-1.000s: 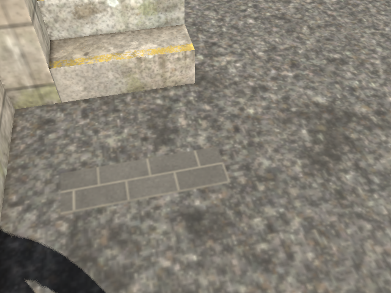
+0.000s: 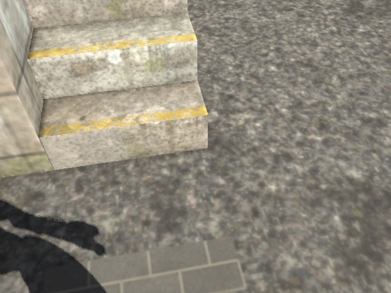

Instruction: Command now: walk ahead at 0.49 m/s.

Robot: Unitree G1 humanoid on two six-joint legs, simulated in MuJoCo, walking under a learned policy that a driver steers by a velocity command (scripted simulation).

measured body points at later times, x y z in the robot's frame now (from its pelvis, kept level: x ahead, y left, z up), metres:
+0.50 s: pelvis +0.29 +0.09 +0.00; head +0.32 +0.11 +0.44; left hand +0.36 +0.37 -0.13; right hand +0.42 -0.16 -0.12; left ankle +0.31 +0.16 -0.75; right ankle +0.30 -0.09 -0.66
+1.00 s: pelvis +0.57 +0.11 +0.00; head +0.60 +0.11 +0.45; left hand +0.56 +0.41 -0.11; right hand +0.80 -0.10 -0.12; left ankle +0.48 +0.22 -0.66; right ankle +0.64 +0.03 -0.75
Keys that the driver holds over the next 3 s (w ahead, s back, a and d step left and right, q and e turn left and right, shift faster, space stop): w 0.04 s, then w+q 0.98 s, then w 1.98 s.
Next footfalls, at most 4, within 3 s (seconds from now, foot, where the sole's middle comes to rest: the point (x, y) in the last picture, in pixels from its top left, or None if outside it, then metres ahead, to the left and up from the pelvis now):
0.32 left None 0.35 0.17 -0.78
0.82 right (200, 249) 0.68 0.05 -0.78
1.30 left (110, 230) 0.75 0.39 -0.78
1.72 right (188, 190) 0.94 0.10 -0.78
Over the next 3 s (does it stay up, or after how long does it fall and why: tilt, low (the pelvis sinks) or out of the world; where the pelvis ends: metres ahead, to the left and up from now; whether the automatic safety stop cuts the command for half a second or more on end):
stays up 0.99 0.18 0.00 its command is cut before an obstacle after 1.3 s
